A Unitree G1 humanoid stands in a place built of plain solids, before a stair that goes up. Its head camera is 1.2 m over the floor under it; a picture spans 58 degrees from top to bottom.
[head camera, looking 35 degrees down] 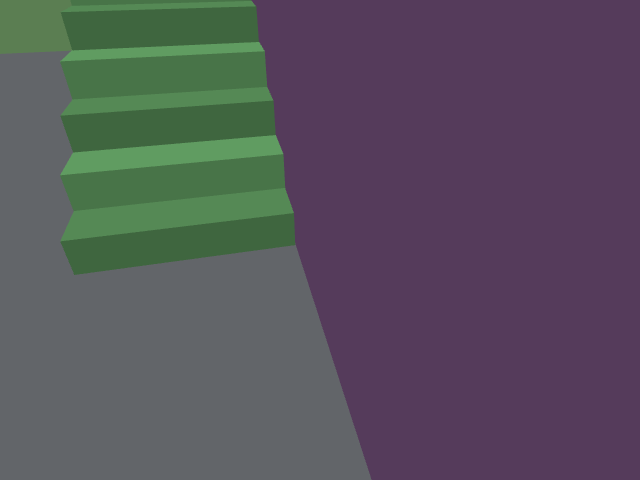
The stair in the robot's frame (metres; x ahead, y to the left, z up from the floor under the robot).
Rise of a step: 0.18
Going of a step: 0.25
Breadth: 0.98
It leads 13 degrees to the left of straight ahead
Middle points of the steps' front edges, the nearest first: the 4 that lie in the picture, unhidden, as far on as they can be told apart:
1.56 0.59 0.18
1.80 0.65 0.36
2.04 0.70 0.54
2.28 0.76 0.72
